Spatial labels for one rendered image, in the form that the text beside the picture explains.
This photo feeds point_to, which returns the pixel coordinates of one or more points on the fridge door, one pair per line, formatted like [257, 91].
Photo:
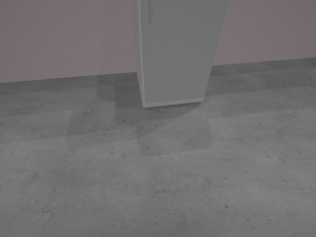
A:
[179, 48]

